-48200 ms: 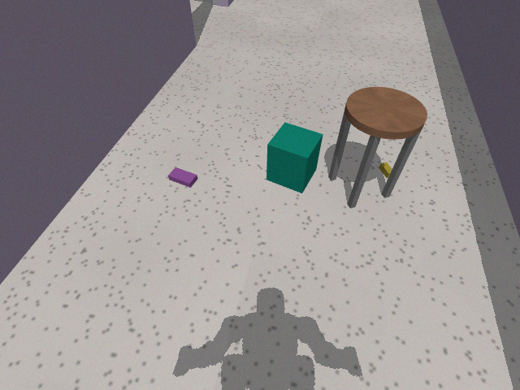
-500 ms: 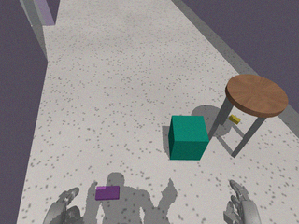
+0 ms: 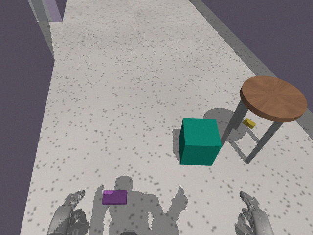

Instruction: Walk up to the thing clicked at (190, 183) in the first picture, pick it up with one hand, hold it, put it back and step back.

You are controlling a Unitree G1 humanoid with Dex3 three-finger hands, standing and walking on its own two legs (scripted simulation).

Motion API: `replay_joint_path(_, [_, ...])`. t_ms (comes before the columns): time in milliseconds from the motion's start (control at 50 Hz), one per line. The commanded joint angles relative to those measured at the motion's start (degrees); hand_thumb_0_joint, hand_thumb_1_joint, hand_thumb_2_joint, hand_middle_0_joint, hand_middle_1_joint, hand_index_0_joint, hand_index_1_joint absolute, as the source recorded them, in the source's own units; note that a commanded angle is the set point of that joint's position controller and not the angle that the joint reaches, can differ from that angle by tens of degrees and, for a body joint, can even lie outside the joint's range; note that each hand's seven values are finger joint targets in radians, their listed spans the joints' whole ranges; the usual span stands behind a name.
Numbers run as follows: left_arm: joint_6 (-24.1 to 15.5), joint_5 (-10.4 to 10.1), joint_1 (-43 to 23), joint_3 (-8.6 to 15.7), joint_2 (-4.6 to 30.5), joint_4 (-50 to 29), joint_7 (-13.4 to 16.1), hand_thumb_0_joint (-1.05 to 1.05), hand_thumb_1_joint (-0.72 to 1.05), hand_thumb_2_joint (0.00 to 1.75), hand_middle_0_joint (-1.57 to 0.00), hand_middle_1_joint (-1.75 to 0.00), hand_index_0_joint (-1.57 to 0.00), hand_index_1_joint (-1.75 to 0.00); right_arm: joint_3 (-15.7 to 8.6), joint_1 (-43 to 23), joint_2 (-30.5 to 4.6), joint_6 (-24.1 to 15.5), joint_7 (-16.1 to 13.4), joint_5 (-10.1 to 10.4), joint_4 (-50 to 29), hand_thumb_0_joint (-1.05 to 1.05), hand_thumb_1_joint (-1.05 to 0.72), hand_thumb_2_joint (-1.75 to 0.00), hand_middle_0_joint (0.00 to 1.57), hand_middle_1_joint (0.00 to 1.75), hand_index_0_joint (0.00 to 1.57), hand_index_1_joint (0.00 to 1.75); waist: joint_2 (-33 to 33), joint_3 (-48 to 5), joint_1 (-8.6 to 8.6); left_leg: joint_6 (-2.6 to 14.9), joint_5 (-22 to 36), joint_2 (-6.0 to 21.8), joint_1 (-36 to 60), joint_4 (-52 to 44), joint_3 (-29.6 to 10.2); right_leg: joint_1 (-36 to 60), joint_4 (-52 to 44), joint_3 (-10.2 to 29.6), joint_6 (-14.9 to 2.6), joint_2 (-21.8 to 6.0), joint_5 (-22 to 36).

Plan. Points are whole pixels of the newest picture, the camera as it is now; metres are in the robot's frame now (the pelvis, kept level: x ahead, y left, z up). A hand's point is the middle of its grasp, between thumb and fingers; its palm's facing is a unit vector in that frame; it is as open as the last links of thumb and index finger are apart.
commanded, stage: stand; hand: left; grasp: from above
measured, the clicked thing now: (114, 197) +0.43 +0.24 -0.70
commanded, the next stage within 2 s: none
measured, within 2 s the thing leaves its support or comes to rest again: neither
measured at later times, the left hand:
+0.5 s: hand out of the picture +0.05 +0.24 -0.11, palm faces +0.04 -0.95 -0.31, open 7.4 cm
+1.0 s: hand out of the picture +0.04 +0.24 -0.10, palm faces +0.03 -0.94 -0.34, open 7.3 cm
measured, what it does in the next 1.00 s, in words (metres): rises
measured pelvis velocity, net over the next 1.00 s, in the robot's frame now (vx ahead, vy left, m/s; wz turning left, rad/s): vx -0.01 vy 0.00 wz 0.01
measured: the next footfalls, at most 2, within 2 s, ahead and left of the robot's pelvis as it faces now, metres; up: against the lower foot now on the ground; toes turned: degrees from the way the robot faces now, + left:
none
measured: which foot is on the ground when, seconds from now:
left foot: down 0.00-1.00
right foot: down 0.00-1.00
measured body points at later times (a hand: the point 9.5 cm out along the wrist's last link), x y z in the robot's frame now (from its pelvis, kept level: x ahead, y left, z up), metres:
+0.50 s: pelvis +0.00 +0.01 +0.05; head +0.01 +0.01 +0.50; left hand +0.05 +0.29 -0.09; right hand +0.08 -0.27 -0.08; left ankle +0.01 +0.11 -0.68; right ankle -0.01 -0.13 -0.68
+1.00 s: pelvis -0.01 +0.00 +0.06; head -0.01 +0.00 +0.51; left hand +0.04 +0.29 -0.08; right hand +0.06 -0.28 -0.08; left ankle +0.01 +0.11 -0.68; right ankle -0.01 -0.13 -0.68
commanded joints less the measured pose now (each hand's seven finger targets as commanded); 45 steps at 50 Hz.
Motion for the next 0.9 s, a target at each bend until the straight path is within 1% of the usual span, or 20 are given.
replay_joint_path(0, [-14.93, 4.45, -9.97, 5.31, 11.05, 15.47, 1.06, 0.00, 0.90, 0.90, -0.20, -0.30, -0.20, -0.30, -4.58, -4.61, -12.79, 4.67, 4.36, -3.52, 2.33, 0.00, -0.90, -0.90, 0.20, 0.30, 0.20, 0.30, -3.45, 0.47, 0.96, 3.64, 21.46, 1.08, 10.67, -14.71, -1.65, 8.61, -13.87, 8.01, -5.32, -3.68, 15.50])
replay_joint_path(20, [-15.94, 4.20, -9.99, 4.77, 11.01, 17.98, 0.81, 0.00, 0.90, 0.90, -0.20, -0.30, -0.20, -0.30, -4.34, -5.24, -12.41, 4.87, 5.32, -2.51, 3.33, 0.00, -0.90, -0.90, 0.20, 0.30, 0.20, 0.30, -0.54, -1.64, 1.99, 3.71, 22.68, 1.22, 13.53, -15.89, -2.63, 11.86, -12.98, 7.17, -4.60, -3.91, 18.48])
replay_joint_path(40, [-16.63, 3.90, -10.95, 4.68, 11.18, 20.20, 0.66, 0.00, 0.90, 0.90, -0.20, -0.30, -0.20, -0.30, -4.44, -4.89, -11.55, 4.99, 6.32, -1.00, 4.93, 0.00, -0.90, -0.90, 0.20, 0.30, 0.20, 0.30, 0.61, -2.69, 2.22, 3.86, 22.72, 1.36, 15.16, -17.15, -2.52, 13.62, -13.14, 6.60, -3.61, -4.41, 19.64])
replay_joint_path(80, [-17.02, 3.29, -11.61, 5.18, 10.76, 25.24, 0.59, 0.00, 0.90, 0.90, -0.20, -0.30, -0.20, -0.30, -4.90, -6.69, -11.77, 5.57, 7.17, 0.01, 6.57, 0.00, -0.90, -0.90, 0.20, 0.30, 0.20, 0.30, -2.85, -2.48, 2.94, 3.26, 22.60, 1.13, 17.41, -17.91, -1.87, 13.67, -15.34, 6.57, -3.23, -4.38, 19.14])
replay_joint_path(140, [-18.01, 2.92, -14.64, 5.12, 10.38, 31.19, 0.80, 0.00, 0.90, 0.90, -0.20, -0.30, -0.20, -0.30, -5.34, -6.93, -11.76, 6.58, 7.50, -0.07, 9.21, 0.00, -0.90, -0.90, 0.20, 0.30, 0.20, 0.30, -1.85, -1.46, 2.57, 3.28, 16.85, 1.41, 18.89, -20.96, -3.02, 14.06, -18.37, 6.82, -2.78, -4.91, 14.06])
replay_joint_path(160, [-18.31, 2.87, -14.47, 5.08, 9.97, 33.00, 0.81, 0.00, 0.90, 0.90, -0.20, -0.30, -0.20, -0.30, -5.45, -7.08, -12.13, 6.70, 7.49, -0.30, 10.13, 0.00, -0.90, -0.90, 0.20, 0.30, 0.20, 0.30, 0.08, -1.51, 2.72, 3.66, 16.45, 2.56, 19.97, -22.89, -4.44, 14.73, -17.95, 5.69, -2.40, -4.21, 14.03])
replay_joint_path(200, [-18.97, 3.08, -13.45, 4.99, 9.94, 36.92, 0.84, 0.00, 0.90, 0.90, -0.20, -0.30, -0.20, -0.30, -5.68, -8.53, -12.29, 7.15, 7.53, -0.42, 11.36, 0.00, -0.90, -0.90, 0.20, 0.30, 0.20, 0.30, 0.77, -0.30, 3.33, 3.76, 15.50, 2.99, 19.88, -24.74, -5.29, 16.18, -20.06, 5.03, -2.04, -4.12, 13.57])
replay_joint_path(220, [-19.29, 3.11, -14.67, 4.97, 10.06, 38.32, 0.75, 0.00, 0.90, 0.90, -0.20, -0.30, -0.20, -0.30, -5.52, -7.89, -12.12, 7.30, 7.46, -0.33, 12.07, 0.00, -0.90, -0.90, 0.20, 0.30, 0.20, 0.30, -0.16, 1.02, 2.52, 3.41, 15.86, 2.80, 19.62, -26.03, -5.00, 16.75, -20.92, 5.32, -2.13, -4.12, 14.28])
replay_joint_path(300, [-19.83, 2.62, -14.82, 4.79, 10.27, 44.01, 0.75, 0.00, 0.90, 0.90, -0.20, -0.30, -0.20, -0.30, -5.45, -7.50, -12.84, 7.91, 7.03, -0.04, 15.56, 0.00, -0.90, -0.90, 0.20, 0.30, 0.20, 0.30, 0.78, 4.06, 2.25, 2.84, 18.25, 3.47, 21.49, -30.10, -5.96, 18.79, -23.91, 5.05, -2.13, -4.32, 16.88])
replay_joint_path(340, [-19.94, 2.43, -13.77, 4.59, 10.47, 46.96, 0.80, 0.00, 0.90, 0.90, -0.20, -0.30, -0.20, -0.30, -5.50, -7.90, -13.30, 8.31, 6.86, 0.19, 17.16, 0.00, -0.90, -0.90, 0.20, 0.30, 0.20, 0.30, 0.41, 4.83, 2.44, 2.74, 17.73, 3.66, 22.65, -31.39, -6.09, 20.03, -26.48, 5.21, -2.04, -4.70, 17.60])
replay_joint_path(380, [-20.06, 2.19, -14.33, 4.55, 10.65, 49.28, 0.84, 0.00, 0.90, 0.90, -0.20, -0.30, -0.20, -0.30, -5.29, -7.29, -13.21, 8.45, 6.68, 0.38, 18.75, 0.00, -0.90, -0.90, 0.20, 0.30, 0.20, 0.30, -0.36, 4.52, 2.10, 2.40, 19.84, 3.86, 24.50, -32.71, -6.00, 21.88, -27.70, 5.36, -1.98, -5.08, 19.09])
replay_joint_path(400, [-20.05, 2.13, -14.30, 4.54, 10.96, 50.28, 0.86, 0.00, 0.90, 0.90, -0.20, -0.30, -0.20, -0.30, -5.30, -7.02, -13.40, 8.63, 6.61, 0.50, 19.45, 0.00, -0.90, -0.90, 0.20, 0.30, 0.20, 0.30, -0.12, 4.77, 1.93, 2.37, 19.16, 3.89, 25.18, -33.57, -5.84, 21.97, -28.68, 5.31, -1.84, -5.13, 18.59])
replay_joint_path(420, [-20.14, 2.03, -14.43, 4.48, 10.96, 51.40, 0.92, 0.00, 0.90, 0.90, -0.20, -0.30, -0.20, -0.30, -5.30, -6.86, -13.51, 8.76, 6.51, 0.62, 20.23, 0.00, -0.90, -0.90, 0.20, 0.30, 0.20, 0.30, -0.31, 4.68, 1.80, 2.29, 20.22, 4.01, 25.92, -33.89, -5.81, 23.28, -29.49, 5.36, -1.71, -5.41, 19.68])
replay_joint_path(520, [-20.37, 1.91, -14.87, 4.18, 11.71, 55.63, 1.18, 0.00, 0.90, 0.90, -0.20, -0.30, -0.20, -0.30, -4.95, -6.95, -13.49, 8.90, 6.37, 1.03, 23.22, 0.00, -0.90, -0.90, 0.20, 0.30, 0.20, 0.30, -1.21, 5.14, 1.80, 1.83, 27.48, 4.15, 29.60, -34.83, -4.73, 24.96, -32.20, 5.45, -1.40, -6.23, 23.80])
replay_joint_path(600, [-20.14, 2.07, -15.68, 3.97, 12.12, 57.89, 1.09, 0.00, 0.90, 0.90, -0.20, -0.30, -0.20, -0.30, -4.79, -7.69, -13.70, 9.18, 6.35, 1.23, 24.81, 0.00, -0.90, -0.90, 0.20, 0.30, 0.20, 0.30, -0.82, 6.72, 1.74, 1.34, 23.94, 4.35, 29.57, -37.54, -4.91, 25.61, -34.29, 5.30, -1.20, -6.06, 20.94])
replay_joint_path(640, [-20.03, 2.09, -16.33, 4.00, 12.55, 58.71, 0.99, 0.00, 0.90, 0.90, -0.20, -0.30, -0.20, -0.30, -4.80, -7.81, -14.05, 9.43, 6.42, 1.11, 25.46, 0.00, -0.90, -0.90, 0.20, 0.30, 0.20, 0.30, -0.72, 7.57, 1.56, 1.28, 18.65, 4.24, 27.79, -39.28, -5.15, 26.01, -35.11, 5.06, -1.04, -5.80, 18.81])
replay_joint_path(680, [-19.83, 2.11, -15.95, 3.88, 12.47, 59.81, 0.80, 0.00, 0.90, 0.90, -0.20, -0.30, -0.20, -0.30, -4.79, -8.48, -14.33, 9.68, 6.58, 1.09, 25.99, 0.00, -0.90, -0.90, 0.20, 0.30, 0.20, 0.30, 0.34, 9.23, 1.90, 1.18, 12.91, 4.33, 26.14, -41.37, -6.07, 25.91, -35.38, 4.67, -0.99, -5.38, 16.26])
replay_joint_path(700, [-19.80, 2.06, -16.14, 4.03, 12.65, 60.20, 0.80, 0.00, 0.90, 0.90, -0.20, -0.30, -0.20, -0.30, -4.81, -8.78, -14.41, 9.63, 6.53, 1.07, 26.08, 0.00, -0.90, -0.90, 0.20, 0.30, 0.20, 0.30, 0.07, 9.04, 1.96, 1.49, 13.44, 4.76, 26.25, -41.60, -6.32, 26.40, -35.12, 4.97, -1.25, -5.79, 17.38])
replay_joint_path(720, [-19.84, 2.10, -15.67, 3.79, 12.27, 60.82, 0.72, 0.00, 0.90, 0.90, -0.20, -0.30, -0.20, -0.30, -4.74, -9.06, -14.23, 9.55, 6.65, 1.13, 26.38, 0.00, -0.90, -0.90, 0.20, 0.30, 0.20, 0.30, -0.18, 9.12, 2.23, 1.18, 14.28, 4.62, 26.99, -41.53, -6.21, 25.94, -35.65, 4.91, -1.17, -5.79, 16.93])
replay_joint_path(880, [-20.41, 1.80, -17.92, 3.82, 13.70, 62.06, 0.54, 0.00, 0.90, 0.90, -0.20, -0.30, -0.20, -0.30, -4.34, -8.98, -14.35, 9.33, 6.94, 1.31, 27.77, 0.00, -0.90, -0.90, 0.20, 0.30, 0.20, 0.30, -1.34, 7.38, 1.67, 1.04, 18.95, 4.70, 29.14, -40.96, -5.12, 26.75, -37.60, 5.79, -1.14, -6.74, 18.89])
